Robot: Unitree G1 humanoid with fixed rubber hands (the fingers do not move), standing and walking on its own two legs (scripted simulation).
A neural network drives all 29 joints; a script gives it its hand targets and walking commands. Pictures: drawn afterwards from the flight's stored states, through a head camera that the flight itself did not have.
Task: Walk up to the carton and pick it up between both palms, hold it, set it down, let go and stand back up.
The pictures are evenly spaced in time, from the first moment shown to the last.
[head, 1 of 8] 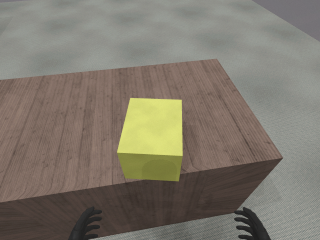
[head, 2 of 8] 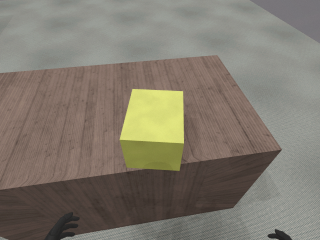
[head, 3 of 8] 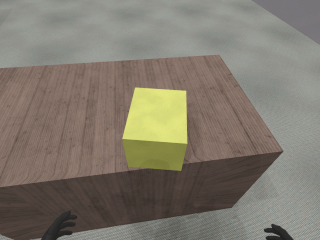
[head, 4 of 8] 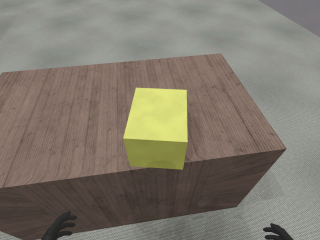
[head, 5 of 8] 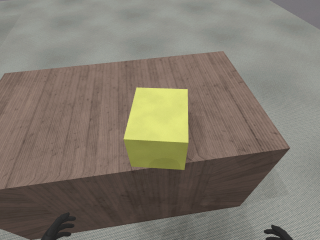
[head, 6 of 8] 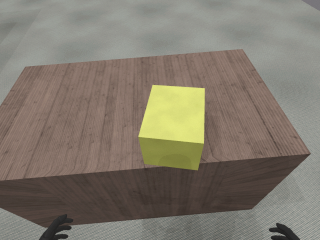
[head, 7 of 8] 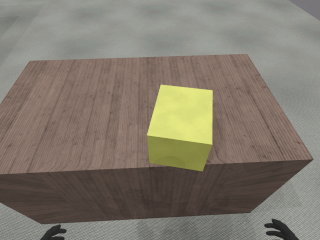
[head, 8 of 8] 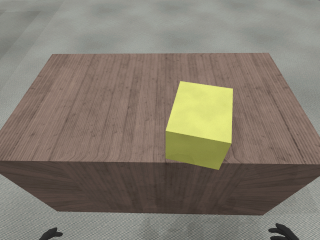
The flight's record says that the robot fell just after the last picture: no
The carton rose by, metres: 0.00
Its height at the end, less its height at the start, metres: +0.00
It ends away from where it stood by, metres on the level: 0.00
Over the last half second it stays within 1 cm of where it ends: yes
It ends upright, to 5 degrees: yes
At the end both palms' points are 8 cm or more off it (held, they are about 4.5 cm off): yes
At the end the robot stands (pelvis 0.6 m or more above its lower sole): yes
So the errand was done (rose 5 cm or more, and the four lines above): no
